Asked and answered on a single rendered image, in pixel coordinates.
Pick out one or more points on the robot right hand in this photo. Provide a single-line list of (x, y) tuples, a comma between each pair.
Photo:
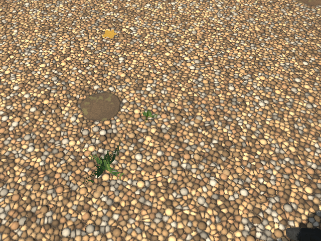
[(304, 234)]

